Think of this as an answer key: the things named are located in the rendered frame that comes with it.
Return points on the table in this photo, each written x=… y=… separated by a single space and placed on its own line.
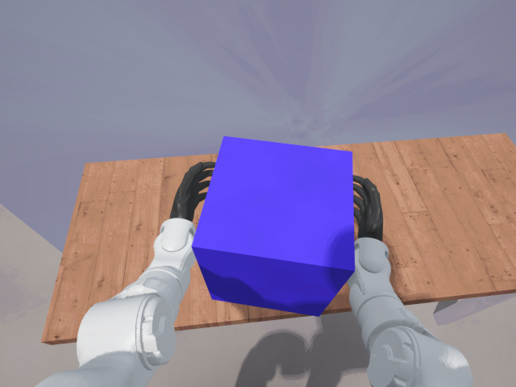
x=449 y=222

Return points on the right robot hand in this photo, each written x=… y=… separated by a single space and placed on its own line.
x=370 y=216

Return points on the robot right forearm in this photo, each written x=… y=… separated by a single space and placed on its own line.
x=373 y=301

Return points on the robot left forearm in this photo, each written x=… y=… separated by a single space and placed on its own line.
x=168 y=275

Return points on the carton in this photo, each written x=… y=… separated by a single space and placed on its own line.
x=277 y=226

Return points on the left robot upper arm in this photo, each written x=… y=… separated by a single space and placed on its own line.
x=121 y=344

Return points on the left robot hand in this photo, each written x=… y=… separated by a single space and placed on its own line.
x=187 y=197

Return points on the right robot upper arm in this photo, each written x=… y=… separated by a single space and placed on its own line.
x=401 y=357

